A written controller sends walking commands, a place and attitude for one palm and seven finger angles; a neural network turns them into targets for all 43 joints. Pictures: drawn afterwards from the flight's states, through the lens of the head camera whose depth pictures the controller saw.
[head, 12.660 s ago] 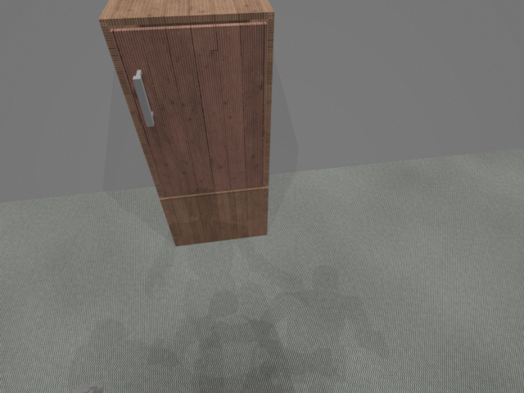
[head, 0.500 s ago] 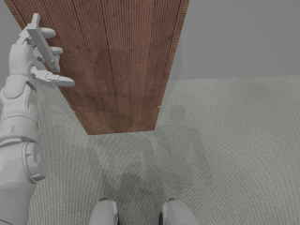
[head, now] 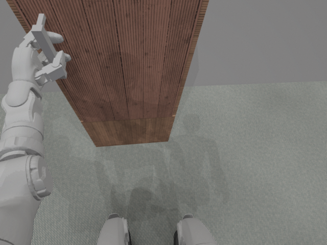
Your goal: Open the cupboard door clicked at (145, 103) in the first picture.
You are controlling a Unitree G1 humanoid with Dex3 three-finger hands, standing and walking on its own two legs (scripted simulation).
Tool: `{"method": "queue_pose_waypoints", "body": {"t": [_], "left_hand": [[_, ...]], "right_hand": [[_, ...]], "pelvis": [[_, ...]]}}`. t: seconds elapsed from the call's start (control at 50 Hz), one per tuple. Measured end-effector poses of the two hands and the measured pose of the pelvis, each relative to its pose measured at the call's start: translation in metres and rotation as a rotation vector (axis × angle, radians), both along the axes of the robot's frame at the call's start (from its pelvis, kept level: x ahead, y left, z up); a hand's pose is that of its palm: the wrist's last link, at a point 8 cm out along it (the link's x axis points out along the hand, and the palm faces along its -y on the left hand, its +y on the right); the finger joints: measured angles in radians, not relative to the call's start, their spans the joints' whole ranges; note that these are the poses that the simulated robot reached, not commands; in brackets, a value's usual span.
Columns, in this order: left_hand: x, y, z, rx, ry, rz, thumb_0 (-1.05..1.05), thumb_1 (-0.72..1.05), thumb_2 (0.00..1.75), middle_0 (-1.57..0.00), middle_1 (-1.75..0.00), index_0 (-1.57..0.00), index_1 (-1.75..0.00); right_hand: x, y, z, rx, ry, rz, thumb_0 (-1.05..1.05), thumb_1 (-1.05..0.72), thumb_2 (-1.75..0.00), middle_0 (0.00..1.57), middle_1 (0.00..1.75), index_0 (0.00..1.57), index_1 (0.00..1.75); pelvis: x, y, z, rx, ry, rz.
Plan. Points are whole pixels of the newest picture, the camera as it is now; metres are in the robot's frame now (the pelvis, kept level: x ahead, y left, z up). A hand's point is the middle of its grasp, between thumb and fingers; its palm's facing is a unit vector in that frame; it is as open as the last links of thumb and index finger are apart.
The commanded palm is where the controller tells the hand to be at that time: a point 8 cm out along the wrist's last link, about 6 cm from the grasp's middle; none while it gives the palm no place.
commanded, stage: close the thumb around the handle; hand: left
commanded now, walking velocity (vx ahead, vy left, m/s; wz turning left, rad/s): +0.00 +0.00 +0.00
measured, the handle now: (52, 49) +0.57 +0.23 +0.09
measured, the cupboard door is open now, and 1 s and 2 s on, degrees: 0 38 45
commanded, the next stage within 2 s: pull the door open along its arc in 0.08 s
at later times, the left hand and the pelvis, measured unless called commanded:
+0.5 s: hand (61, 78) +0.48 +0.20 +0.09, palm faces +0.02 -1.00 -0.02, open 5.7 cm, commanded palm +0.42 +0.24 +0.09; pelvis +0.01 -0.01 +0.01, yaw -1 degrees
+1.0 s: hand (110, 143) +0.32 +0.09 +0.10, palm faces +0.37 -0.93 +0.03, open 6.1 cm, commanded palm +0.24 +0.15 +0.09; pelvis +0.03 -0.03 +0.03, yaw +2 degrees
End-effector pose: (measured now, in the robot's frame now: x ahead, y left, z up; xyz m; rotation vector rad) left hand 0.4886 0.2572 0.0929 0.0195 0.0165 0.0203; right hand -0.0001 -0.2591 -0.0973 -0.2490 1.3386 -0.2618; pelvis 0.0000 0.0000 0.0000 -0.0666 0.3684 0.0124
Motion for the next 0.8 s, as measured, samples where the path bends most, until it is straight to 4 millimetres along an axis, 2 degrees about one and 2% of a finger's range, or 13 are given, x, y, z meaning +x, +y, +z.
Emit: {"method": "queue_pose_waypoints", "body": {"t": [0.3, 0.46, 0.54, 0.64, 0.8], "left_hand": [[-0.002, -0.002, 0.000, -0.001, -0.005, 0.017, 0.00, 0.76, 0.82, -0.36, -1.34, -0.35, -1.35], [-0.023, -0.006, -0.001, -0.002, -0.018, 0.008, 0.00, 0.76, 0.78, -0.35, -1.34, -0.34, -1.35], [-0.044, -0.010, -0.001, 0.000, -0.023, -0.007, 0.00, 0.75, 0.77, -0.35, -1.33, -0.33, -1.35], [-0.079, -0.023, -0.002, -0.017, -0.031, -0.012, 0.00, 0.75, 0.77, -0.34, -1.33, -0.32, -1.33], [-0.143, -0.068, -0.003, -0.064, -0.048, 0.225, 0.00, 0.73, 0.78, -0.33, -1.34, -0.34, -1.27]], "right_hand": [[0.001, -0.003, 0.000, 0.007, -0.002, -0.010, 0.00, -0.91, -0.90, 0.20, 0.30, 0.21, 0.30], [0.016, -0.005, 0.004, 0.029, -0.036, -0.021, 0.00, -0.91, -0.90, 0.20, 0.30, 0.20, 0.30], [0.036, -0.005, 0.008, 0.045, -0.090, -0.016, 0.01, -0.91, -0.90, 0.20, 0.30, 0.20, 0.30], [0.075, -0.005, 0.015, 0.067, -0.199, 0.018, 0.01, -0.91, -0.90, 0.20, 0.30, 0.20, 0.30], [0.151, 0.010, 0.025, 0.131, -0.389, 0.155, 0.01, -0.91, -0.90, 0.20, 0.30, 0.20, 0.30]], "pelvis": [[0.002, -0.003, 0.001, 0.006, -0.005, -0.006], [0.009, -0.005, 0.008, 0.018, -0.026, -0.017], [0.015, -0.006, 0.014, 0.026, -0.049, -0.021], [0.022, -0.007, 0.021, 0.034, -0.084, -0.019], [0.027, -0.012, 0.026, 0.050, -0.134, -0.001]]}}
